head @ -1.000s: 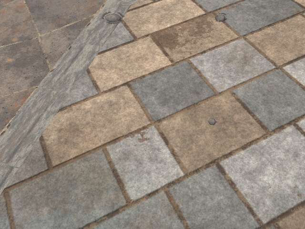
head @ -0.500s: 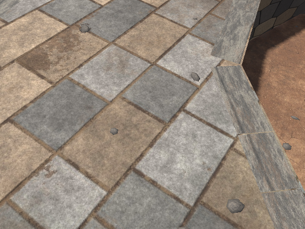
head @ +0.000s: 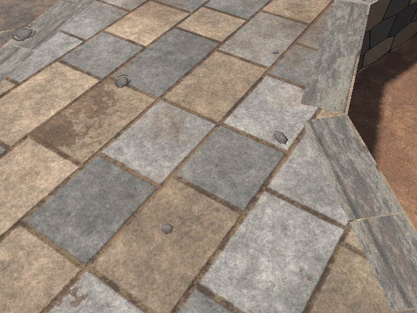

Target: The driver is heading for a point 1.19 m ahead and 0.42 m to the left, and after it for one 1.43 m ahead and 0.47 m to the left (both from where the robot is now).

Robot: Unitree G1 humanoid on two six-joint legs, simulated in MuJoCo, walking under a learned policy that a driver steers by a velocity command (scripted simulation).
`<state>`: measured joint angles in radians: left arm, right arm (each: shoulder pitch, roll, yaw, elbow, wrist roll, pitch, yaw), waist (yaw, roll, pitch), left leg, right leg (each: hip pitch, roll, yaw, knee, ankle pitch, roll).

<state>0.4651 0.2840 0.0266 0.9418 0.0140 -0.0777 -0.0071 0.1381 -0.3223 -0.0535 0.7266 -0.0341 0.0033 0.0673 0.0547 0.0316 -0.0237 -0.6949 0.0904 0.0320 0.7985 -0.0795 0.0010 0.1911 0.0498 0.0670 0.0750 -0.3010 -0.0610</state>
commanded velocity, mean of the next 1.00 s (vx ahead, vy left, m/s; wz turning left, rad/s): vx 0.96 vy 0.00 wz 0.40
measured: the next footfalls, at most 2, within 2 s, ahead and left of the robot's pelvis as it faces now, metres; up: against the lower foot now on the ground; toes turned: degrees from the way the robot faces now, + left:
left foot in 0.12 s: +0.28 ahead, +0.14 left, +0.00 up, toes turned +3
right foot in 0.60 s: +0.74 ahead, -0.06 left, +0.00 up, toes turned +6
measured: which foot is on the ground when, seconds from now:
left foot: up 0.00-0.10, down 0.12-0.58, up 0.60-1.00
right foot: down 0.00-0.12, up 0.14-0.58, down 0.60-1.00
